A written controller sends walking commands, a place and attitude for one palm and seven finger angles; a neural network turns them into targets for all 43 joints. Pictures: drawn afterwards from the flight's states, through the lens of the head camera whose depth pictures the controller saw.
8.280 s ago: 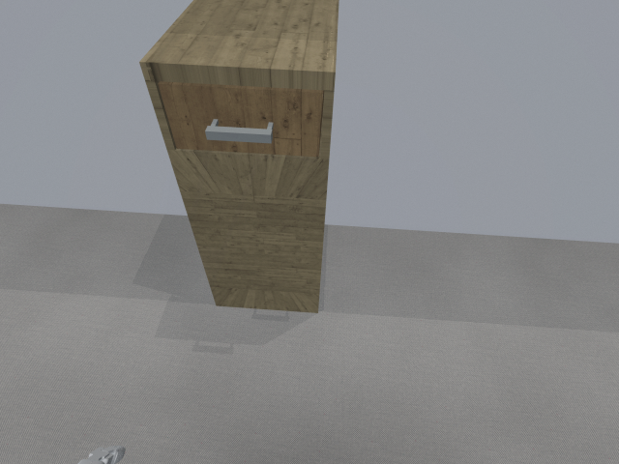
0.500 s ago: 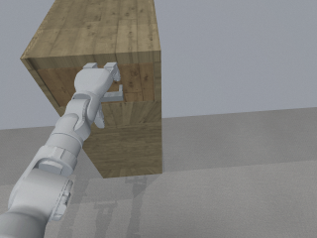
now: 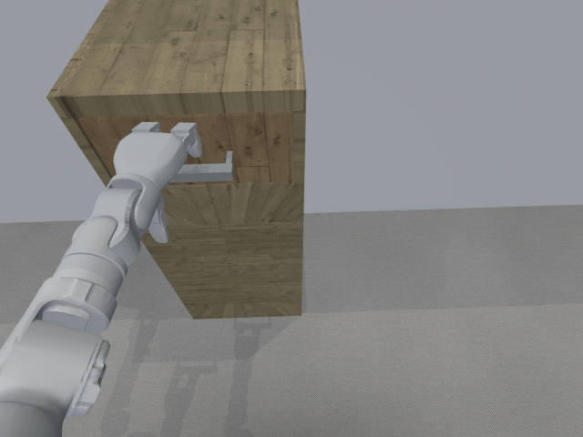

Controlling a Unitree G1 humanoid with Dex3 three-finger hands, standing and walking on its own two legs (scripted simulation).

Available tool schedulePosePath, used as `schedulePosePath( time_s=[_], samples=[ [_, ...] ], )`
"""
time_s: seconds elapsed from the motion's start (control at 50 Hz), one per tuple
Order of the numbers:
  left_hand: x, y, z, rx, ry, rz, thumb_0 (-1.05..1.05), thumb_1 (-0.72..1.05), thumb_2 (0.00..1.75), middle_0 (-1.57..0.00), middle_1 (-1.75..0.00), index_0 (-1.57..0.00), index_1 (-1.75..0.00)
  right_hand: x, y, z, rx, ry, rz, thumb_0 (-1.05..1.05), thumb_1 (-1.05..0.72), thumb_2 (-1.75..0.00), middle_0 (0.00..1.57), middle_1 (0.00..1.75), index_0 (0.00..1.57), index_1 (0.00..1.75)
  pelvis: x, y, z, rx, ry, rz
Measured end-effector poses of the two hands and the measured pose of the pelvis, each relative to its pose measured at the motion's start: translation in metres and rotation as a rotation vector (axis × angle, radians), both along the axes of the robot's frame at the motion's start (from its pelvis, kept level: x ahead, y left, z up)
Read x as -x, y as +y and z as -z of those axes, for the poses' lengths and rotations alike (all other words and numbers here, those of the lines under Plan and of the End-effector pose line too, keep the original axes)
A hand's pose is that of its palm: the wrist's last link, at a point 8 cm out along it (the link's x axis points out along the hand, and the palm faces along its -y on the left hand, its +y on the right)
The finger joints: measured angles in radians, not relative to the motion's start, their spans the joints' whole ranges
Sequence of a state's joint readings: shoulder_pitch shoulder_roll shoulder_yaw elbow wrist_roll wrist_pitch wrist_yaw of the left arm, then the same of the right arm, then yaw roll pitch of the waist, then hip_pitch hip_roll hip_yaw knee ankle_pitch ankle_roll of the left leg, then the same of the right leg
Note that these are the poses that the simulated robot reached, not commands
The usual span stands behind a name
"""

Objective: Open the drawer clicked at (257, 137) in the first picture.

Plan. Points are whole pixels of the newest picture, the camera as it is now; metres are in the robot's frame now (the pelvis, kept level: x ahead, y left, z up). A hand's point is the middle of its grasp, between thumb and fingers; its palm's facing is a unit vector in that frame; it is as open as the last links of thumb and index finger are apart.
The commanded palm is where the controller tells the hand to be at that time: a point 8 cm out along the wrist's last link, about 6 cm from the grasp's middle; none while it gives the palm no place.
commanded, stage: move the hooked fingers above the handle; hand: left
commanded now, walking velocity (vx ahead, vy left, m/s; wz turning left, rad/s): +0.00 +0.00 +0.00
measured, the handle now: (193, 165) +0.54 +0.18 +0.04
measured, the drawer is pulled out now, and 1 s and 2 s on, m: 0.00 0.00 0.00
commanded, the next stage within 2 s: none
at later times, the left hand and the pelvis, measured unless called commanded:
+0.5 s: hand (178, 181) +0.46 +0.18 +0.08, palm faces -0.03 -0.06 -1.00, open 13.8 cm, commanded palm +0.45 +0.20 +0.15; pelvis +0.00 +0.02 +0.00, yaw -2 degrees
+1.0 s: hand (196, 164) +0.48 +0.16 +0.09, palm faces +0.08 -0.07 -0.99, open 13.8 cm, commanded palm +0.46 +0.20 +0.15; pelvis +0.00 +0.01 +0.00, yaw -2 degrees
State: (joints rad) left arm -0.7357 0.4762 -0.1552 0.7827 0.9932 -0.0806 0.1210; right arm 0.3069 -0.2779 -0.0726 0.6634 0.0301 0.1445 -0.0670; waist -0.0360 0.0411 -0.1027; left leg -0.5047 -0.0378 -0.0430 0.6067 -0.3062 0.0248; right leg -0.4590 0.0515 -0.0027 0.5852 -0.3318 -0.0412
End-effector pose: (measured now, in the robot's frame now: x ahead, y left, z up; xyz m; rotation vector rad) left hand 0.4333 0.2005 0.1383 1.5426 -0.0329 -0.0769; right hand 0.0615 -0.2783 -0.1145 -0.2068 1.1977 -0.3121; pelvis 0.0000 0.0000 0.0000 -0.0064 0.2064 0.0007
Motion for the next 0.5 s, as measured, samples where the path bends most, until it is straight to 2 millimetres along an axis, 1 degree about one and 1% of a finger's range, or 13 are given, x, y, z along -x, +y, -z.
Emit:
schedulePosePath(
  time_s=[0.04, 0.1, 0.16, 0.22, 0.28, 0.34, 0.38, 0.44, 0.5],
  samples=[
    [-0.004, -0.006, -0.006, 0.020, -0.054, 0.012, 0.00, -0.49, 0.30, -0.32, -1.20, -0.32, -1.20, -0.005, 0.002, 0.001, -0.004, -0.007, -0.009, 0.01, -0.91, -0.90, 0.20, 0.30, 0.20, 0.30, 0.000, 0.002, 0.001, 0.000, 0.006, -0.003],
    [-0.017, -0.007, -0.014, 0.028, -0.111, -0.039, 0.00, -0.49, 0.30, -0.32, -1.20, -0.32, -1.20, -0.010, 0.008, 0.004, -0.024, -0.021, -0.010, 0.01, -0.91, -0.90, 0.20, 0.30, 0.20, 0.30, -0.001, 0.005, 0.003, -0.001, 0.018, 0.002],
    [-0.030, -0.001, -0.017, 0.005, -0.109, -0.131, 0.00, -0.49, 0.30, -0.32, -1.20, -0.32, -1.21, -0.009, 0.017, 0.007, -0.054, -0.023, 0.000, 0.01, -0.91, -0.90, 0.20, 0.30, 0.20, 0.30, -0.002, 0.007, 0.003, -0.002, 0.029, 0.015],
    [-0.033, -0.004, -0.022, -0.005, -0.087, -0.159, 0.00, -0.49, 0.30, -0.35, -1.22, -0.36, -1.27, -0.004, 0.027, 0.011, -0.085, -0.006, 0.007, 0.01, -0.91, -0.90, 0.20, 0.30, 0.20, 0.30, -0.004, 0.010, 0.002, -0.001, 0.029, 0.023],
    [-0.033, -0.003, -0.020, -0.007, -0.015, -0.189, 0.00, -0.49, 0.30, -0.35, -1.22, -0.35, -1.28, 0.002, 0.034, 0.012, -0.107, 0.007, 0.026, 0.01, -0.91, -0.90, 0.20, 0.30, 0.21, 0.30, -0.006, 0.011, 0.001, -0.002, 0.018, 0.032],
    [-0.030, 0.000, -0.007, -0.009, 0.069, -0.186, 0.00, -0.49, 0.30, -0.34, -1.21, -0.34, -1.26, 0.008, 0.038, 0.011, -0.110, 0.012, 0.043, 0.01, -0.91, -0.90, 0.20, 0.30, 0.21, 0.30, -0.006, 0.012, 0.000, -0.002, 0.006, 0.036],
    [-0.025, -0.002, 0.002, 0.009, 0.096, -0.141, 0.00, -0.49, 0.30, -0.33, -1.21, -0.33, -1.24, 0.012, 0.039, 0.009, -0.101, 0.015, 0.047, 0.01, -0.91, -0.90, 0.21, 0.30, 0.21, 0.30, -0.005, 0.013, 0.000, -0.001, 0.003, 0.038],
    [-0.015, -0.008, 0.009, 0.022, 0.078, -0.041, 0.00, -0.49, 0.30, -0.33, -1.21, -0.33, -1.23, 0.018, 0.036, 0.007, -0.081, 0.024, 0.047, 0.01, -0.91, -0.90, 0.21, 0.30, 0.21, 0.30, -0.004, 0.015, 0.000, 0.001, 0.001, 0.035],
    [-0.010, -0.012, 0.008, 0.031, 0.003, 0.020, 0.00, -0.49, 0.30, -0.33, -1.20, -0.32, -1.22, 0.021, 0.034, 0.008, -0.066, 0.036, 0.038, 0.01, -0.91, -0.90, 0.21, 0.30, 0.21, 0.30, -0.002, 0.016, 0.002, 0.003, 0.004, 0.029]
  ],
)
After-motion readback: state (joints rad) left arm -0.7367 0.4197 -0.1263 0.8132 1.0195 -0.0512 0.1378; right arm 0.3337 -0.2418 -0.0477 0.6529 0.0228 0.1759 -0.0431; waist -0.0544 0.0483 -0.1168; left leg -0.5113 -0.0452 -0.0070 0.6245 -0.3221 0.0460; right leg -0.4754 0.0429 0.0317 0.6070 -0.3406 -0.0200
